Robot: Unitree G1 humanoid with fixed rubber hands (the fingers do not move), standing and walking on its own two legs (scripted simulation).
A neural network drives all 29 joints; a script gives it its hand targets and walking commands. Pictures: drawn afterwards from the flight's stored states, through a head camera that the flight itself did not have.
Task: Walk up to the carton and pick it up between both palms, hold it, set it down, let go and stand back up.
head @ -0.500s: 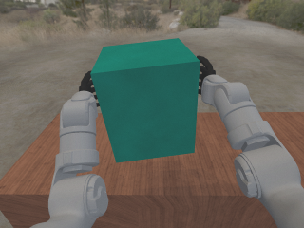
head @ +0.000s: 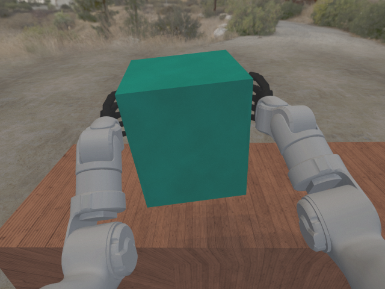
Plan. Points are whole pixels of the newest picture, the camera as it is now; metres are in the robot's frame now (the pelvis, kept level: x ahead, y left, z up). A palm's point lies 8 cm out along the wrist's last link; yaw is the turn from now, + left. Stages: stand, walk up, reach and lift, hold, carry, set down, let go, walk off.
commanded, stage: hold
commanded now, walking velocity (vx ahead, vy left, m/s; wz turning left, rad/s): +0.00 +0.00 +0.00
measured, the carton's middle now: (187, 126) +0.40 -0.01 +0.25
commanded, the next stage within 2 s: set down in 0.92 s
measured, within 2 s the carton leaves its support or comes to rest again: neither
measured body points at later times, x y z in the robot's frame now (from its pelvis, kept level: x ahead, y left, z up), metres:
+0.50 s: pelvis +0.00 +0.00 +0.00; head -0.10 +0.02 +0.44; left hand +0.38 +0.15 +0.27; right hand +0.38 -0.16 +0.30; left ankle +0.03 +0.14 -0.75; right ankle +0.00 -0.13 -0.75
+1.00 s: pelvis +0.00 +0.00 +0.00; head -0.10 +0.02 +0.44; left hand +0.39 +0.15 +0.28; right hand +0.38 -0.15 +0.30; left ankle +0.03 +0.14 -0.75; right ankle +0.00 -0.13 -0.75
